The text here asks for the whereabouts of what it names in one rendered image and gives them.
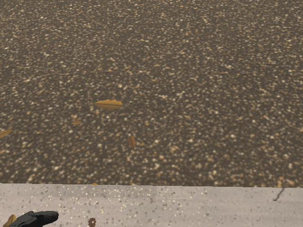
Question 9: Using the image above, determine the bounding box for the left robot hand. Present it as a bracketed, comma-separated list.
[6, 211, 59, 227]

